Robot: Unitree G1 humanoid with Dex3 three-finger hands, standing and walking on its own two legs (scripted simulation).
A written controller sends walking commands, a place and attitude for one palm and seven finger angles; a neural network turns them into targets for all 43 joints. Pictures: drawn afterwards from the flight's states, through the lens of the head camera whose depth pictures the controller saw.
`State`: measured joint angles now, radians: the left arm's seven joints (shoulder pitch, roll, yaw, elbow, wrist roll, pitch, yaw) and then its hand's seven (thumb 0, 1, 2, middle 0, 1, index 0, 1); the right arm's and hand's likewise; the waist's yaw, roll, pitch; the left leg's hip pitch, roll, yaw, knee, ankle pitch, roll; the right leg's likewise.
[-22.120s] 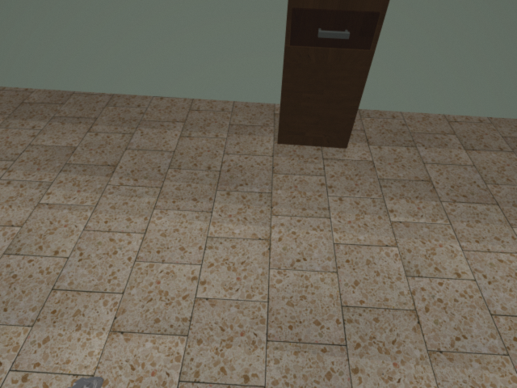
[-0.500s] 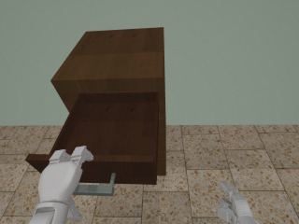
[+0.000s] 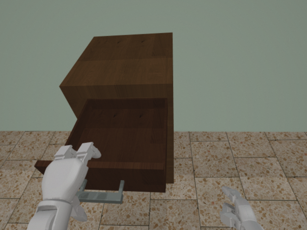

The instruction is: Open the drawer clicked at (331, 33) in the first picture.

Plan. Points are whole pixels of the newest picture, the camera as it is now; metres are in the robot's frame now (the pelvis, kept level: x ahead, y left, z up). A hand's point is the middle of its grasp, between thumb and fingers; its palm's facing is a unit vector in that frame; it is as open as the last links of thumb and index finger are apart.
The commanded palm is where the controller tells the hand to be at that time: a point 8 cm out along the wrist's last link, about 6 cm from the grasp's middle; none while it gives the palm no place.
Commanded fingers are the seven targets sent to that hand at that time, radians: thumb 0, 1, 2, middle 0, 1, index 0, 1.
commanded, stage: lift the hand off the handle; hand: left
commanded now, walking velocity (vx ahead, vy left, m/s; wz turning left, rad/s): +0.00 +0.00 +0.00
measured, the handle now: (101, 190) +0.24 +0.21 -0.07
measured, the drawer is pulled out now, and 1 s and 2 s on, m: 0.30 0.30 0.30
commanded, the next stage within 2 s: draw the hand back to the body in 0.12 s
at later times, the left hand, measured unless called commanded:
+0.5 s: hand (64, 182) +0.19 +0.24 +0.08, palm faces +0.08 -0.14 -0.99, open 13.8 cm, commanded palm +0.16 +0.23 +0.15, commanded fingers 0.00 -0.50 0.30 -0.30 -1.20 -0.30 -1.20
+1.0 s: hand (68, 172) +0.19 +0.21 +0.13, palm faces +0.28 -0.86 -0.43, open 13.5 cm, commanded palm +0.15 +0.25 +0.17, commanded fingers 0.00 -0.15 0.45 -0.28 -0.98 -0.28 -0.98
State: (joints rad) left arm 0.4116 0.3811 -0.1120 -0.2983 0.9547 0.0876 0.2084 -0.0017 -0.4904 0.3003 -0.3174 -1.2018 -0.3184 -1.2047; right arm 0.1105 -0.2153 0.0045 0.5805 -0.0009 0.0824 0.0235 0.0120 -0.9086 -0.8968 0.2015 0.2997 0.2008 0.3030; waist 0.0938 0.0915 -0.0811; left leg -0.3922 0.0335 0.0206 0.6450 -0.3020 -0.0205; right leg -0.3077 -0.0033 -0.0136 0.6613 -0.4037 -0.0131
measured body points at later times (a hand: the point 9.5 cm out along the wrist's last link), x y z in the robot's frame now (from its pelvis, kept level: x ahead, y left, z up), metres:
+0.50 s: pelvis +0.00 +0.01 +0.00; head +0.00 -0.03 +0.45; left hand +0.18 +0.24 +0.14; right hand +0.23 -0.19 -0.09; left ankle +0.02 +0.14 -0.72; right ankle -0.04 -0.11 -0.72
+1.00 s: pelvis +0.01 +0.00 +0.01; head +0.01 -0.02 +0.46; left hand +0.17 +0.25 +0.16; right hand +0.22 -0.20 -0.06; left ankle +0.02 +0.14 -0.72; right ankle -0.04 -0.11 -0.72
